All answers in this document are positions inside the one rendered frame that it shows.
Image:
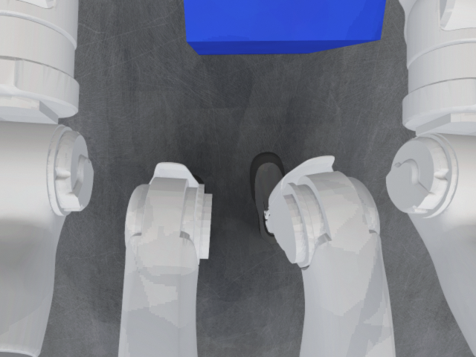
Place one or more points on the robot left forearm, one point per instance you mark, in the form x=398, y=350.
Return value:
x=38, y=39

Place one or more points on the robot right upper arm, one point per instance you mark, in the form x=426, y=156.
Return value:
x=433, y=179

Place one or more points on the right robot shin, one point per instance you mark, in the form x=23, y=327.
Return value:
x=319, y=164

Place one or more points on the robot right forearm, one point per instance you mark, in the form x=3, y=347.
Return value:
x=441, y=60

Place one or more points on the robot right thigh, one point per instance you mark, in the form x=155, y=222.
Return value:
x=321, y=223

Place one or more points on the robot left upper arm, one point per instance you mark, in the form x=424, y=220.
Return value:
x=45, y=173

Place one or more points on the carton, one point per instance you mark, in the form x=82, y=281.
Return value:
x=219, y=27

